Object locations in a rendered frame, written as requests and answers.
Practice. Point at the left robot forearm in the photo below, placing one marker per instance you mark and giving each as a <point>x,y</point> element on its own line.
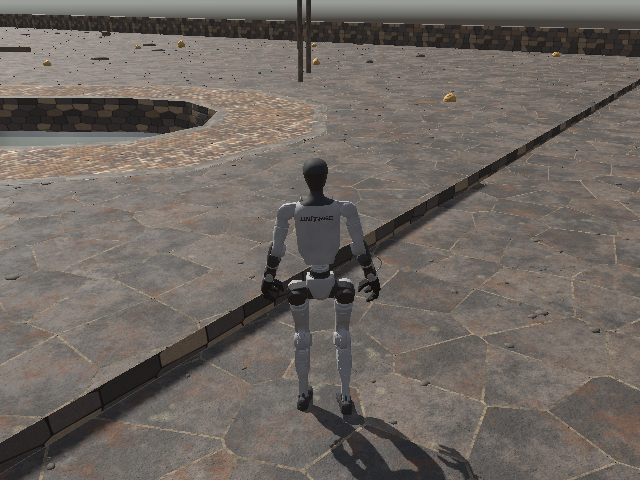
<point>271,266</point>

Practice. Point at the robot right hand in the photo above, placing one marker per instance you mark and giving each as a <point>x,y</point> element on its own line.
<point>374,285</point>

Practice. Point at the right robot shin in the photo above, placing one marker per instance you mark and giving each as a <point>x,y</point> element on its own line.
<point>344,365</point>

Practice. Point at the left robot upper arm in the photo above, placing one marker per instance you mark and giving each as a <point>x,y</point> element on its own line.
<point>285,213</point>

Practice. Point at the right robot forearm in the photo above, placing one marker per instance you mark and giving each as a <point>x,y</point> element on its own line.
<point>367,265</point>

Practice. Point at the right robot upper arm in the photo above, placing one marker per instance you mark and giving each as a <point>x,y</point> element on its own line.
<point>348,209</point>

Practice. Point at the robot left hand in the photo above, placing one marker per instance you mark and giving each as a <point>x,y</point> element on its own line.
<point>270,286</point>

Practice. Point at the humanoid robot torso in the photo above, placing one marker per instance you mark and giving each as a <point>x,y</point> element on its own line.
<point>318,240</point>

